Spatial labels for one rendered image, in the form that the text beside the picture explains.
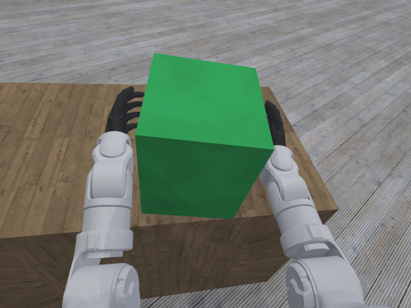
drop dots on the right robot upper arm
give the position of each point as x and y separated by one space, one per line
324 282

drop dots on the pedestal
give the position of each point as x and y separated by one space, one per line
48 132

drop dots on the right robot forearm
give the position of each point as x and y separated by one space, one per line
303 236

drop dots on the left robot hand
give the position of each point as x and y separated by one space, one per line
118 117

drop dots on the carton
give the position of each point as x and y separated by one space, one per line
202 137

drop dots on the right robot hand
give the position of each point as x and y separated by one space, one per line
275 124

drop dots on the left robot forearm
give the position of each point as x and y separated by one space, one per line
107 205

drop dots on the left robot upper arm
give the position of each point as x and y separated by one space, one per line
103 286

